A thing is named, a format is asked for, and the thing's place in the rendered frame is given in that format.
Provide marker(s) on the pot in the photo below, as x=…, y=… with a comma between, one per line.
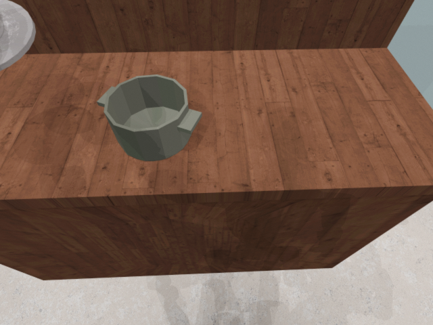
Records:
x=149, y=116

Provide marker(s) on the table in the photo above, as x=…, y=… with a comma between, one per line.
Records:
x=313, y=141

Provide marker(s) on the lid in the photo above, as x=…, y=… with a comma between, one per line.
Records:
x=17, y=33

